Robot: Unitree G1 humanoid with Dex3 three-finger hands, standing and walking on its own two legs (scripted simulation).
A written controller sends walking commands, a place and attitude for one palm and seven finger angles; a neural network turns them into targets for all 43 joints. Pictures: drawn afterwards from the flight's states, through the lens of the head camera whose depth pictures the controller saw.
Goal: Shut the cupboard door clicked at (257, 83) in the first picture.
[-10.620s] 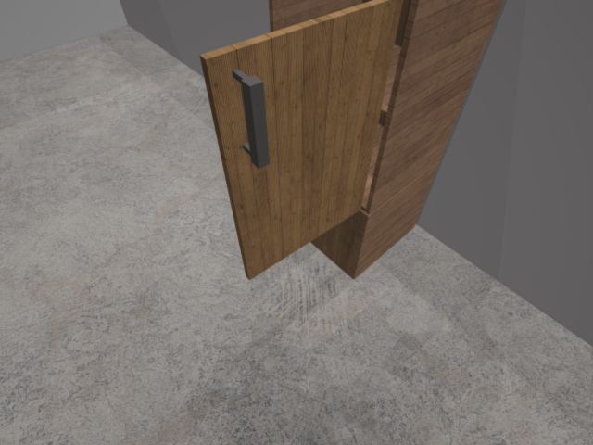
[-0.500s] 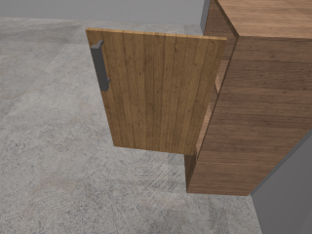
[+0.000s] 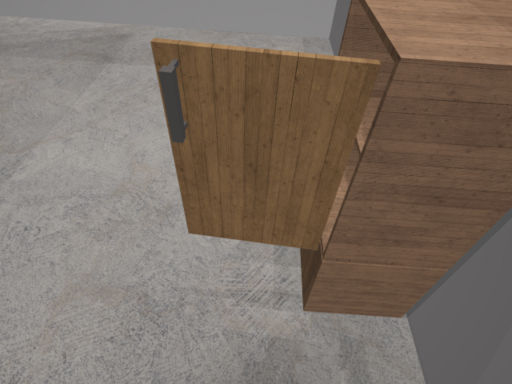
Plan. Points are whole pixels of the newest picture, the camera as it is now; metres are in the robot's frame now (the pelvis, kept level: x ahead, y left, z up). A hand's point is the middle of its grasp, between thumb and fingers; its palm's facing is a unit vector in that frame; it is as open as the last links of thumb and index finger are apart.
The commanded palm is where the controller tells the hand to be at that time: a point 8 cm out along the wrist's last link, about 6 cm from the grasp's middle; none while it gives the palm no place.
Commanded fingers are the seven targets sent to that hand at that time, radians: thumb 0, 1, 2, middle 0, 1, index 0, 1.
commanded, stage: look again from close up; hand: left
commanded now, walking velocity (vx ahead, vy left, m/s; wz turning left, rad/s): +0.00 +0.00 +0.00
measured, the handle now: (176, 102) +0.58 +0.20 +0.15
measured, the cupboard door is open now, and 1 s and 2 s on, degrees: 86 86 86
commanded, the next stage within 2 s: shuffle to correct the standing spot in 0.42 s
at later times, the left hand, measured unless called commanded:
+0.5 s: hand out of the picture +0.02 +0.18 -0.18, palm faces +0.00 -0.98 -0.18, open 7.4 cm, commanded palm none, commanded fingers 0.00 0.90 0.90 -0.20 -0.30 -0.20 -0.30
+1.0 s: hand out of the picture +0.07 +0.19 -0.19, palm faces -0.01 -0.98 -0.17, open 7.4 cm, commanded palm none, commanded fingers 0.00 0.90 0.90 -0.20 -0.30 -0.20 -0.30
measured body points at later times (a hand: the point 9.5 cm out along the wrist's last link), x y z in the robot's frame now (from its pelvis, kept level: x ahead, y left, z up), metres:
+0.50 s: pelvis +0.02 +0.00 +0.00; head +0.03 +0.01 +0.45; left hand +0.02 +0.23 -0.16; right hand +0.05 -0.24 -0.15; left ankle +0.06 +0.08 -0.74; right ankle +0.01 -0.15 -0.74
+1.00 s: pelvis +0.10 +0.02 -0.01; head +0.11 +0.03 +0.44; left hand +0.07 +0.24 -0.17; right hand +0.09 -0.22 -0.16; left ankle +0.06 +0.08 -0.74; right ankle +0.02 -0.14 -0.72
